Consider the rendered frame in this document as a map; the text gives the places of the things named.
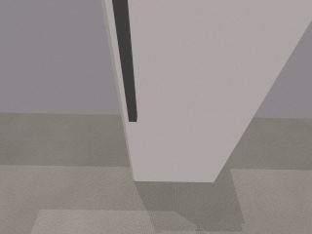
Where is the fridge door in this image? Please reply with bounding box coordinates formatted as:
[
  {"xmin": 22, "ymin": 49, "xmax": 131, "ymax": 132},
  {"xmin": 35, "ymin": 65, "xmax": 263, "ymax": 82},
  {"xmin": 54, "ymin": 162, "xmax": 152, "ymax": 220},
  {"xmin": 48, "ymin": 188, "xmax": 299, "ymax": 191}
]
[{"xmin": 104, "ymin": 0, "xmax": 312, "ymax": 182}]

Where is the handle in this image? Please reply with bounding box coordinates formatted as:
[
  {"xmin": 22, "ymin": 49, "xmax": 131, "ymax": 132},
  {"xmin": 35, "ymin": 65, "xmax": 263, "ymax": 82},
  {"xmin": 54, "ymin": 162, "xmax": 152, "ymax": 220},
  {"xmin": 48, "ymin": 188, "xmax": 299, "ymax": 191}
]
[{"xmin": 112, "ymin": 0, "xmax": 137, "ymax": 122}]

